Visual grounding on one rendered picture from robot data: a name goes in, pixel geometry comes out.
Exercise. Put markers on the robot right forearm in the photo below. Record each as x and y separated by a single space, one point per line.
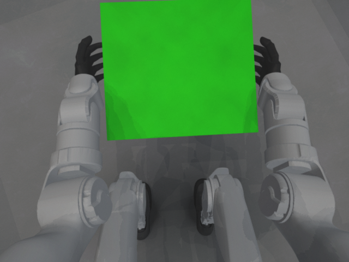
286 128

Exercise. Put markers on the carton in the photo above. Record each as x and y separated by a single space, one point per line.
178 68

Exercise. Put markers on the left robot thigh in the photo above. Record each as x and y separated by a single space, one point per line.
117 240

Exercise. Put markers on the left robot hand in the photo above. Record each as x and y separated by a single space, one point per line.
84 61

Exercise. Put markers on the left robot upper arm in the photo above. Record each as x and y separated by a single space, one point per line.
69 212

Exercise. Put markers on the right robot upper arm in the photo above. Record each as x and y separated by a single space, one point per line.
302 208

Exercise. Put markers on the robot left forearm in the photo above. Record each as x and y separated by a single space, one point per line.
78 131

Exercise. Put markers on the robot right shin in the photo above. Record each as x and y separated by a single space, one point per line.
205 217

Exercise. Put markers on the right robot hand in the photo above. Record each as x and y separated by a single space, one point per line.
270 60

